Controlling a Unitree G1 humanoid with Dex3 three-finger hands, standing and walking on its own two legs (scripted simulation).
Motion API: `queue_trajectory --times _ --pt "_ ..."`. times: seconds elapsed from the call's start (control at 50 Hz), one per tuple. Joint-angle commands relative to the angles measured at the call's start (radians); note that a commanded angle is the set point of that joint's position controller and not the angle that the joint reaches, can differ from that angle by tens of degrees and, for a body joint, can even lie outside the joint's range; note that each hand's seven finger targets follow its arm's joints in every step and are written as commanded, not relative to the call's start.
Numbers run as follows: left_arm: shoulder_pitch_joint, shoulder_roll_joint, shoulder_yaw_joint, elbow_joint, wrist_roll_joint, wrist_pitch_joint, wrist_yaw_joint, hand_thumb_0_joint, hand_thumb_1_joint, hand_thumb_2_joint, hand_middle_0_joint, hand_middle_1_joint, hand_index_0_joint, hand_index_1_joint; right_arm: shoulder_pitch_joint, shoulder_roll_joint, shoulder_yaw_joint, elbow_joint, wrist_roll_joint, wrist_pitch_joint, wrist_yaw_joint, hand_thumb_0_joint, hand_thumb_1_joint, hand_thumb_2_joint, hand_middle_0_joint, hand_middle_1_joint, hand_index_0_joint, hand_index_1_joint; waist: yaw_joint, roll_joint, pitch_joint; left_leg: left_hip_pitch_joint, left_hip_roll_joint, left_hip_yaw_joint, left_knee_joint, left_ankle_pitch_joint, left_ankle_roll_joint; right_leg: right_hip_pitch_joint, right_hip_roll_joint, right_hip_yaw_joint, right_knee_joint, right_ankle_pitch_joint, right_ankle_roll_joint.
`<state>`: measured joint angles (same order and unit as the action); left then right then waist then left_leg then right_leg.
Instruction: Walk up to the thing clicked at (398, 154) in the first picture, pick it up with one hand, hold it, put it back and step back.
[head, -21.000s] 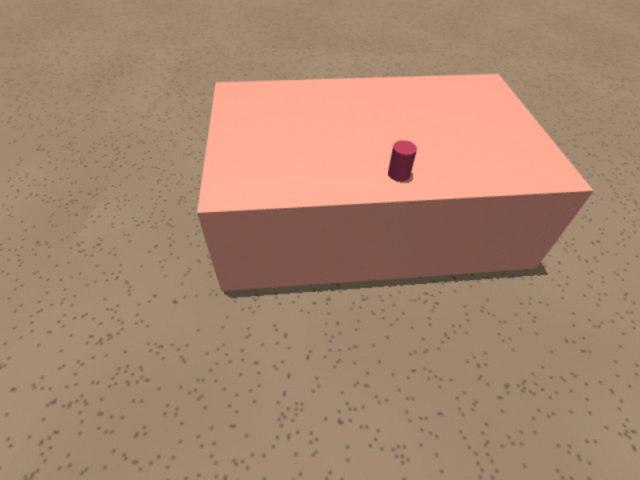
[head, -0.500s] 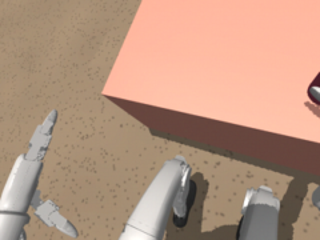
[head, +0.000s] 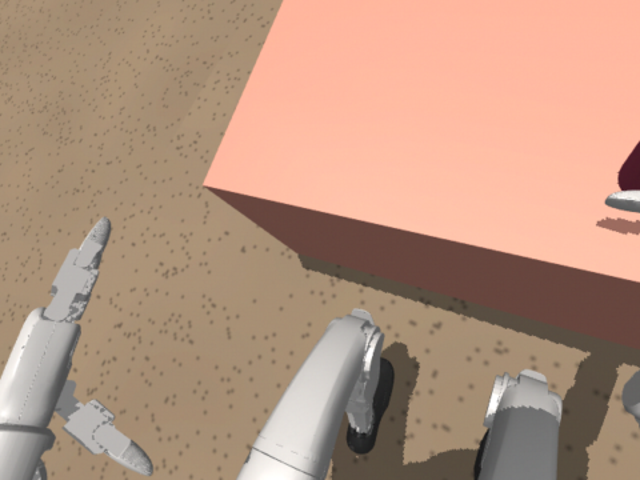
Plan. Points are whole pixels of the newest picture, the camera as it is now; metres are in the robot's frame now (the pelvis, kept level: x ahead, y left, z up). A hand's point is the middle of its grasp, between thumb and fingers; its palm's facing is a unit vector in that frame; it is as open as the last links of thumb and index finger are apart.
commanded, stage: withdraw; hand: right
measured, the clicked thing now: out of the picture +0.53 -0.21 -0.06
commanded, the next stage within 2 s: rise in 0.42 s
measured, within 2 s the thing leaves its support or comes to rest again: neither
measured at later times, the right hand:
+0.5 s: hand out of the picture +0.53 -0.27 +0.06, palm faces +0.26 +0.97 -0.02, open 17.4 cm
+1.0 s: hand out of the picture +0.47 -0.37 +0.15, palm faces +0.43 +0.84 -0.33, open 17.2 cm
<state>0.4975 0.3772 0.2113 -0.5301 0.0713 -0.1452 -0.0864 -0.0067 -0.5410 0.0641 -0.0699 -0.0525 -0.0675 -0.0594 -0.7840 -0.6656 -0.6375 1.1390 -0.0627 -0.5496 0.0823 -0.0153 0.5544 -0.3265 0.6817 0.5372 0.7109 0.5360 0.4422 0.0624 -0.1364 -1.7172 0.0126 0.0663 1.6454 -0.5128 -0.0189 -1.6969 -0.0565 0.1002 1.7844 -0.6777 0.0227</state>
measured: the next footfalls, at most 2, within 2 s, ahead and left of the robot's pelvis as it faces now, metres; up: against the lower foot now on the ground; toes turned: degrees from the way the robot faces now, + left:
none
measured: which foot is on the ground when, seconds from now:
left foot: down 0.00-1.00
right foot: down 0.00-1.00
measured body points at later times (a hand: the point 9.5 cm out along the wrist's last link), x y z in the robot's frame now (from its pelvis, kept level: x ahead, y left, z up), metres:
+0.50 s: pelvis +0.01 +0.00 +0.05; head +0.18 -0.08 +0.46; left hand +0.17 +0.27 +0.15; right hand +0.51 -0.32 +0.06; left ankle +0.11 +0.13 -0.50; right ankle +0.05 -0.13 -0.50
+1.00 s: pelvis +0.04 -0.01 +0.15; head +0.15 -0.06 +0.59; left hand +0.23 +0.19 +0.15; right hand +0.45 -0.41 +0.18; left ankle +0.11 +0.13 -0.50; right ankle +0.05 -0.13 -0.50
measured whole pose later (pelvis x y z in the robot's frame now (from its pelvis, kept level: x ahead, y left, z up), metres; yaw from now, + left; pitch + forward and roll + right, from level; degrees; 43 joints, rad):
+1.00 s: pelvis +0.04 -0.01 +0.15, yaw -2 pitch +21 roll +4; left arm 0.36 0.24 -0.11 -0.06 0.01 0.09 -0.02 -0.01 0.08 0.44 -0.12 -0.17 -0.12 -0.17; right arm -0.72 -0.72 -0.47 1.23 -0.11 -0.11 -0.04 -0.01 0.49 -0.09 0.05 0.06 0.06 0.06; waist 0.17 0.00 -0.14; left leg -1.02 0.00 0.05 1.05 -0.39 -0.03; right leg -1.01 -0.07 0.05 1.18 -0.53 0.01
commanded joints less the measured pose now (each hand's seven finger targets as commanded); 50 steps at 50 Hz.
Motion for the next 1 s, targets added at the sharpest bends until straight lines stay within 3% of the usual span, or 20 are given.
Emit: queue_trajectory --times 0.0,0.08,0.26,0.34,0.4,0.44,0.52,0.54,0.56,0.58,0.6,0.64,0.68,0.7,0.76,0.82,0.88,0.9,0.94,0.98 --pt "0.076 0.186 0.181 -0.149 -0.020 -0.041 0.038 0.000 -0.559 0.062 -0.051 -0.049 -0.046 -0.055 -0.340 -0.235 0.003 -0.210 0.004 -0.074 -0.007 0.000 0.575 -0.174 0.409 0.308 0.426 0.309 -0.031 -0.452 -0.597 0.390 -0.039 -0.006 -0.148 0.181 0.055 0.448 0.025 -0.028 -0.256 0.270 -0.019" --pt "0.067 0.162 0.164 -0.105 -0.016 -0.040 0.035 0.000 -0.544 0.052 -0.054 -0.045 -0.046 -0.052 -0.321 -0.197 0.018 -0.181 0.008 -0.073 -0.005 0.000 0.476 -0.258 0.258 0.294 0.274 0.293 -0.033 -0.459 -0.524 0.344 -0.039 0.000 -0.141 0.161 0.057 0.430 0.020 -0.025 -0.258 0.259 -0.019" --pt "0.067 0.189 0.154 -0.119 -0.026 -0.015 0.046 0.000 -0.542 0.054 -0.048 -0.045 -0.042 -0.051 -0.375 -0.335 -0.038 -0.415 0.014 -0.027 0.005 0.000 0.582 -0.073 0.082 0.094 0.088 0.094 -0.102 -0.535 -0.765 0.511 -0.037 -0.010 -0.189 0.237 0.055 0.623 0.024 -0.031 -0.310 0.376 -0.012" --pt "0.107 0.150 0.125 -0.021 -0.032 0.012 0.047 0.000 -0.546 0.053 -0.049 -0.042 -0.042 -0.049 -0.327 -0.294 -0.007 -0.375 0.026 0.044 0.025 0.000 0.606 -0.046 0.056 0.066 0.063 0.065 -0.127 -0.543 -0.672 0.529 -0.039 -0.012 -0.251 0.219 0.055 0.641 0.028 -0.040 -0.360 0.376 -0.008" --pt "0.079 0.112 0.079 0.087 -0.034 0.026 0.050 0.000 -0.557 0.056 -0.050 -0.041 -0.041 -0.050 -0.292 -0.235 0.015 -0.257 0.049 0.094 0.048 0.000 0.611 -0.047 0.050 0.064 0.060 0.063 -0.124 -0.443 -0.476 0.489 -0.038 -0.004 -0.288 0.184 0.054 0.563 0.024 -0.036 -0.396 0.318 -0.012" --pt "0.012 0.134 0.071 0.039 -0.036 0.024 0.059 0.000 -0.564 0.055 -0.052 -0.040 -0.044 -0.049 -0.312 -0.254 0.010 -0.256 0.059 0.106 0.061 0.000 0.610 -0.053 0.049 0.064 0.061 0.064 -0.135 -0.369 -0.494 0.531 -0.035 -0.006 -0.309 0.169 0.054 0.545 0.024 -0.029 -0.420 0.280 -0.017" --pt "-0.041 0.128 0.033 0.005 -0.033 0.019 0.078 0.000 -0.594 0.080 -0.070 -0.059 -0.056 -0.074 -0.327 -0.220 0.041 -0.137 0.068 0.106 0.100 0.000 0.493 -0.051 0.057 0.053 0.068 0.053 -0.108 -0.214 -0.432 0.607 -0.035 -0.023 -0.388 0.112 0.045 0.477 0.023 -0.021 -0.458 0.179 -0.040" --pt "-0.079 0.168 0.050 -0.093 -0.059 0.051 0.089 0.000 -0.573 0.068 -0.071 -0.061 -0.062 -0.070 -0.238 -0.502 0.003 -0.049 -0.059 0.195 0.040 0.000 0.485 -0.068 0.047 0.062 0.060 0.061 -0.203 -0.232 -0.517 0.750 -0.031 -0.075 -0.468 0.083 0.038 0.564 0.025 -0.044 -0.528 0.183 -0.034" --pt "-0.022 0.151 0.029 -0.093 -0.057 0.075 0.088 0.000 -0.565 0.066 -0.069 -0.063 -0.062 -0.070 -0.332 -0.447 0.028 -0.105 -0.045 0.223 -0.003 0.000 0.502 -0.066 0.046 0.062 0.060 0.062 -0.157 -0.252 -0.500 0.768 -0.032 -0.075 -0.492 0.059 0.034 0.572 0.021 -0.043 -0.546 0.163 -0.032" --pt "0.043 0.127 0.005 -0.055 -0.055 0.089 0.080 0.000 -0.550 0.063 -0.067 -0.065 -0.064 -0.069 -0.376 -0.361 0.083 -0.109 -0.039 0.239 -0.016 0.000 0.517 -0.063 0.045 0.063 0.060 0.062 -0.145 -0.253 -0.472 0.770 -0.037 -0.078 -0.518 0.059 0.033 0.595 0.027 -0.049 -0.567 0.156 -0.034" --pt "0.100 0.127 0.012 -0.016 -0.056 0.103 0.076 0.000 -0.550 0.063 -0.064 -0.060 -0.060 -0.064 -0.368 -0.347 0.084 -0.091 -0.042 0.259 -0.024 0.000 0.548 -0.059 0.043 0.064 0.058 0.064 -0.141 -0.280 -0.448 0.768 -0.038 -0.065 -0.527 0.077 0.037 0.620 0.032 -0.052 -0.590 0.166 -0.032" --pt "0.184 0.093 -0.009 0.066 -0.066 0.119 0.068 0.000 -0.554 0.073 -0.063 -0.055 -0.054 -0.063 -0.350 -0.445 0.048 -0.145 -0.053 0.297 -0.048 0.000 0.540 -0.062 0.043 0.064 0.058 0.064 -0.178 -0.350 -0.493 0.782 -0.044 -0.049 -0.539 0.147 0.040 0.730 0.035 -0.062 -0.613 0.249 -0.026" --pt "0.154 0.096 -0.008 0.128 -0.065 0.135 0.062 0.000 -0.422 0.118 -0.045 -0.044 -0.034 -0.055 -0.399 -0.546 0.010 -0.232 -0.063 0.322 -0.070 0.000 0.474 -0.080 0.042 0.064 0.058 0.064 -0.228 -0.428 -0.576 0.800 -0.046 -0.031 -0.532 0.229 0.044 0.857 0.030 -0.064 -0.639 0.370 -0.013" --pt "0.146 0.086 -0.016 0.175 -0.063 0.145 0.059 0.000 -0.342 0.164 -0.026 -0.042 -0.017 -0.052 -0.373 -0.517 0.018 -0.207 -0.060 0.338 -0.078 0.000 0.412 -0.099 0.041 0.065 0.057 0.064 -0.236 -0.423 -0.578 0.789 -0.048 -0.020 -0.534 0.256 0.043 0.900 0.028 -0.062 -0.641 0.422 -0.012" --pt "0.031 0.068 -0.057 0.266 -0.063 0.154 0.065 0.000 -0.102 0.404 -0.115 -0.161 -0.114 -0.161 -0.373 -0.425 0.081 -0.136 -0.049 0.370 -0.107 0.000 0.548 -0.055 0.052 0.053 0.052 0.053 -0.246 -0.372 -0.468 0.776 -0.051 -0.003 -0.577 0.259 0.047 0.905 0.025 -0.057 -0.686 0.442 -0.010" --pt "-0.187 0.026 -0.187 0.236 -0.058 0.141 0.076 0.000 0.138 0.471 -0.124 -0.176 -0.123 -0.176 -0.390 -0.359 0.130 -0.076 -0.049 0.371 -0.130 0.000 0.532 -0.064 0.054 0.056 0.054 0.056 -0.286 -0.324 -0.436 0.848 -0.049 -0.005 -0.629 0.222 0.044 0.876 0.021 -0.063 -0.736 0.388 -0.012" --pt "-0.257 -0.049 -0.293 0.190 -0.059 0.132 0.083 0.000 0.308 0.559 -0.140 -0.201 -0.139 -0.202 -0.312 -0.266 0.175 -0.012 -0.048 0.371 -0.138 0.000 0.491 -0.089 0.058 0.063 0.058 0.063 -0.312 -0.285 -0.496 0.984 -0.054 -0.007 -0.674 0.252 0.038 0.918 0.022 -0.075 -0.776 0.420 -0.009" --pt "-0.217 -0.044 -0.287 0.196 -0.060 0.139 0.086 0.000 0.367 0.593 -0.146 -0.211 -0.145 -0.211 -0.258 -0.243 0.189 -0.017 -0.044 0.375 -0.138 0.000 0.465 -0.103 0.061 0.067 0.061 0.067 -0.300 -0.283 -0.509 1.017 -0.058 0.001 -0.682 0.284 0.036 0.955 0.022 -0.076 -0.797 0.455 -0.003" --pt "0.007 0.050 -0.183 0.254 -0.066 0.168 0.091 0.000 0.452 0.643 -0.155 -0.225 -0.154 -0.226 -0.020 -0.277 0.149 -0.011 -0.037 0.405 -0.136 0.000 0.447 -0.114 0.063 0.070 0.063 0.070 -0.274 -0.273 -0.465 1.035 -0.058 0.014 -0.705 0.362 0.037 1.040 0.022 -0.074 -0.819 0.559 -0.001" --pt "0.084 0.056 -0.148 0.281 -0.079 0.197 0.082 0.000 0.528 0.687 -0.163 -0.238 -0.162 -0.239 0.076 -0.214 0.189 -0.126 -0.015 0.439 -0.122 0.000 0.443 -0.116 0.063 0.071 0.063 0.071 -0.264 -0.254 -0.438 1.044 -0.060 0.021 -0.723 0.413 0.035 1.096 0.023 -0.068 -0.836 0.665 -0.003"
